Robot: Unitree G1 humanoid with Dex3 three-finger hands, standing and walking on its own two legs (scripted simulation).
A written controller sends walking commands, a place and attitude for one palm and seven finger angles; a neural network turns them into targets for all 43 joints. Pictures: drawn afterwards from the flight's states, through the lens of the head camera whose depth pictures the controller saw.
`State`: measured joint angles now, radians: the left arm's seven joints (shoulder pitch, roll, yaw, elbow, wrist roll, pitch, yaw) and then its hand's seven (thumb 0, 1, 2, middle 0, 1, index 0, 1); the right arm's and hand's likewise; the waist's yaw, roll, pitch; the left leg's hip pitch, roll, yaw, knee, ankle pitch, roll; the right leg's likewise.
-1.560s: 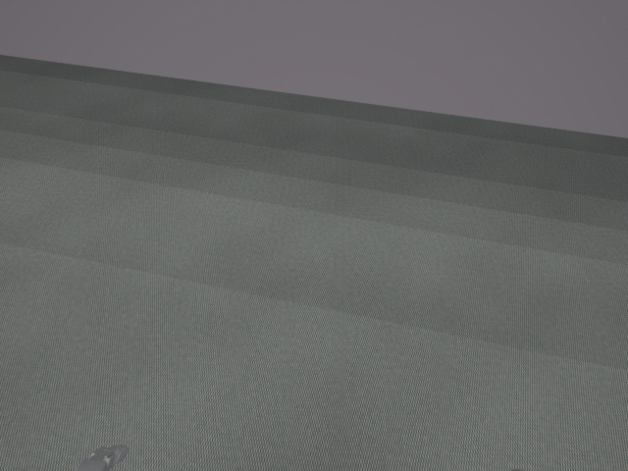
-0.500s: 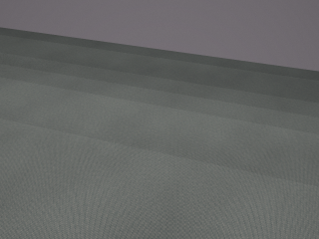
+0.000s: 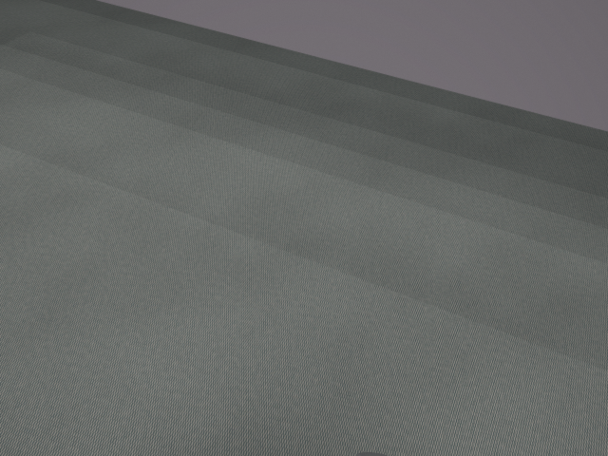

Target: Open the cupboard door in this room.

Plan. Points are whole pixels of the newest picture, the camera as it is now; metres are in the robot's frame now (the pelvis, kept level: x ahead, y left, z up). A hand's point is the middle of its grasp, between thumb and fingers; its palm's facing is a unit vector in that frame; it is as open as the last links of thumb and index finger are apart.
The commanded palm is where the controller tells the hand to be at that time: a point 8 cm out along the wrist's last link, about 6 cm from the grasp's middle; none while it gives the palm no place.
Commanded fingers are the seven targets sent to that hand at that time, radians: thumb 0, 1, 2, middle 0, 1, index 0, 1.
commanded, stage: turn or walk to find it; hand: left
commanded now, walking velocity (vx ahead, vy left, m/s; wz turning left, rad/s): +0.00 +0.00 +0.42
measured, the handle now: out of the picture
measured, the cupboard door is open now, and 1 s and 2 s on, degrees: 0 0 0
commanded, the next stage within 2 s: none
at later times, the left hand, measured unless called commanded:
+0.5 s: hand out of the picture -0.05 +0.15 -0.16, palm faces +0.28 -0.93 -0.25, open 7.4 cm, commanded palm none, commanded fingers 0.00 0.90 0.90 -0.20 -0.30 -0.20 -0.30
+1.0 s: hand out of the picture -0.07 +0.20 -0.16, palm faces +0.46 -0.84 -0.27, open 7.4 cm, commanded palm none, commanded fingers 0.00 0.90 0.90 -0.20 -0.30 -0.20 -0.30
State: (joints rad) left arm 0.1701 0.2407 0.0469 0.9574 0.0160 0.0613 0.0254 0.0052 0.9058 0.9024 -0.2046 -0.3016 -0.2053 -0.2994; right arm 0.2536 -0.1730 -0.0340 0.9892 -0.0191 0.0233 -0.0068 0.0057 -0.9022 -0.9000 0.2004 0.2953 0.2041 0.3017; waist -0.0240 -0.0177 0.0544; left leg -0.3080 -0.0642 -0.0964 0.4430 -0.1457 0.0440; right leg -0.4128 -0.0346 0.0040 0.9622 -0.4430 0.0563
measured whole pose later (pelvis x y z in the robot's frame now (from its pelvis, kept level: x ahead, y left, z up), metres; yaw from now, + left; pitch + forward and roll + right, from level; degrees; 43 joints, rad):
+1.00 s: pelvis -0.07 -0.03 +0.00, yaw +26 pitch -1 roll +0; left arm 0.17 0.23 0.06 0.91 0.01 0.05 0.02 0.00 0.91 0.90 -0.20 -0.30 -0.20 -0.30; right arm 0.20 -0.19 -0.04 0.96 -0.03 0.03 0.00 0.00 -0.90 -0.90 0.20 0.30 0.20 0.30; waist -0.01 0.00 0.05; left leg -0.25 -0.04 -0.05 0.48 -0.22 0.02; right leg -0.35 -0.06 -0.03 0.78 -0.42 0.07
